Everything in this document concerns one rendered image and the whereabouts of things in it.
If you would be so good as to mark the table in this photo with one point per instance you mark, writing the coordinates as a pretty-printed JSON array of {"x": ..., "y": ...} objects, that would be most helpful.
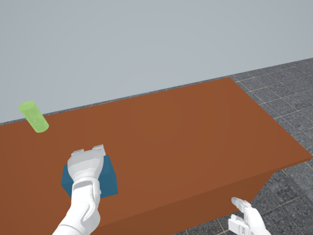
[{"x": 179, "y": 157}]

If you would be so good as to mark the right robot hand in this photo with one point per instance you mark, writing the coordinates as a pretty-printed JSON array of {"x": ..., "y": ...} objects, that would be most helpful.
[{"x": 251, "y": 219}]

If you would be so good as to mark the robot left forearm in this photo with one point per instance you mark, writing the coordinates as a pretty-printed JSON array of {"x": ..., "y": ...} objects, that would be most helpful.
[{"x": 83, "y": 217}]

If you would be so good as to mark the sponge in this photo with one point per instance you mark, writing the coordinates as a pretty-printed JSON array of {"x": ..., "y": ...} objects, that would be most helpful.
[{"x": 107, "y": 179}]

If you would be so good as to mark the left robot hand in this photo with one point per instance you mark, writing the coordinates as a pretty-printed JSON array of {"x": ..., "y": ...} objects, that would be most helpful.
[{"x": 89, "y": 163}]

